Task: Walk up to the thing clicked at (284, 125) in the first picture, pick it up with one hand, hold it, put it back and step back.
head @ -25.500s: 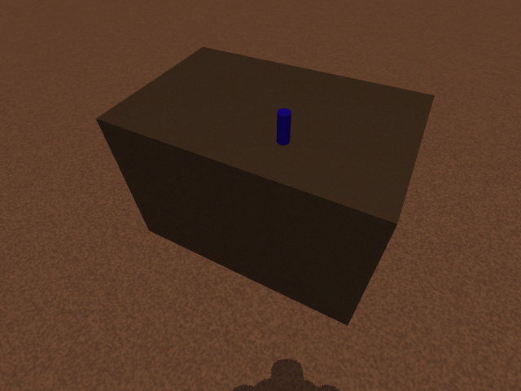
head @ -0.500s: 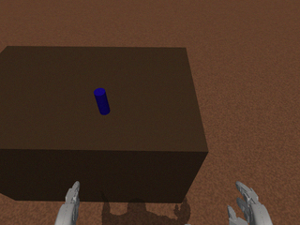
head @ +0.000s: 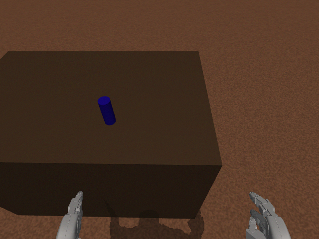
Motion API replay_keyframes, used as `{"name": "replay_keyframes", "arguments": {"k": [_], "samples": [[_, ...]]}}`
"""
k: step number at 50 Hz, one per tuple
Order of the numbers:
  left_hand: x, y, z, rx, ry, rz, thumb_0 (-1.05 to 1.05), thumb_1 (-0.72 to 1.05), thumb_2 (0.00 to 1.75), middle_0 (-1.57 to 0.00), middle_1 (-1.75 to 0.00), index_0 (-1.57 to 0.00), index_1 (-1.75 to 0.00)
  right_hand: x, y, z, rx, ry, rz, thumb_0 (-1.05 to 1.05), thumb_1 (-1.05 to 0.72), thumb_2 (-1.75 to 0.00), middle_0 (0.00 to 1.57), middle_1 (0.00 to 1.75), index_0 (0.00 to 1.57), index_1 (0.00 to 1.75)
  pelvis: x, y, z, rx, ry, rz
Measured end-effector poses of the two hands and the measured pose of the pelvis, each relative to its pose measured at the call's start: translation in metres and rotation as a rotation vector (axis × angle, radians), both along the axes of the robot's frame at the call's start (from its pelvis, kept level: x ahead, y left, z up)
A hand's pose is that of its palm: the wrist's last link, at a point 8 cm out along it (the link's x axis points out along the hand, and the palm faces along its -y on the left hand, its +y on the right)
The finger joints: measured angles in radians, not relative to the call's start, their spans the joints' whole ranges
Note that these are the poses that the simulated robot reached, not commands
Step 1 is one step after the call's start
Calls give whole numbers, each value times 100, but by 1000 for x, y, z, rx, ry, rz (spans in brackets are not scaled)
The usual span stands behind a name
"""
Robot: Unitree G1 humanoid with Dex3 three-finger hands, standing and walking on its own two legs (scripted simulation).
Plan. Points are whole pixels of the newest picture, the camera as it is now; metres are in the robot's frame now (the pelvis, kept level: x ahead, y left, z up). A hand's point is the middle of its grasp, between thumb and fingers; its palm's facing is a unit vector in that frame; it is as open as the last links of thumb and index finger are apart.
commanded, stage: home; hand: left
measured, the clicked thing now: (107, 111) +0.53 +0.21 -0.01
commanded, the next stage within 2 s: stand in 1.84 s
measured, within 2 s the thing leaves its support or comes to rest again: neither
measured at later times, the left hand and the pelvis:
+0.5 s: hand (95, 233) +0.17 +0.18 -0.05, palm faces +0.11 -0.97 -0.22, open 17.6 cm; pelvis +0.00 +0.00 +0.00, yaw +0 degrees
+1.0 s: hand (93, 236) +0.16 +0.18 -0.05, palm faces +0.11 -0.97 -0.23, open 17.6 cm; pelvis -0.01 +0.00 +0.00, yaw +0 degrees
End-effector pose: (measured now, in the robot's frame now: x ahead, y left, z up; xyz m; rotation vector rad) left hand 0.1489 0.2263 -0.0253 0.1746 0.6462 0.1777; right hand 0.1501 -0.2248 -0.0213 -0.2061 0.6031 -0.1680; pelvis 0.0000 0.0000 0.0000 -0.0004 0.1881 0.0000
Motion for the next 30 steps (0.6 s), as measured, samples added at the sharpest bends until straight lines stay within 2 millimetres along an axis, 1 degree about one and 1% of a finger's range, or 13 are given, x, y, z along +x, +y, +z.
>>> {"name": "replay_keyframes", "arguments": {"k": [7, 12, 21, 30], "samples": [[3, -4, 3, 7, -9, -4, -1, -57, 4, -5, -4, -5, -5, -1, -2, -1, 8, -7, -11, 1, -90, -90, 20, 30, 21, 30, 1, -2, -1, 0, 1, 0], [1, -5, 2, 6, -5, -4, -1, -57, 3, -5, -4, -5, -5, 0, -3, -1, 8, -10, -12, 1, -90, -90, 20, 30, 21, 30, 1, -3, -1, 0, -1, 0], [-2, -3, 1, 3, -3, -4, -1, -58, 3, -5, -4, -5, -5, -3, -2, 0, -1, -10, -12, 1, -90, -90, 20, 30, 21, 30, -2, -2, -1, -3, -5, 1], [-6, 2, 2, 9, -9, -5, -1, -58, 3, -5, -4, -5, -5, -7, 4, 0, 5, -16, -12, 1, -90, -90, 20, 30, 21, 30, -7, 3, -2, -5, -11, -1]]}}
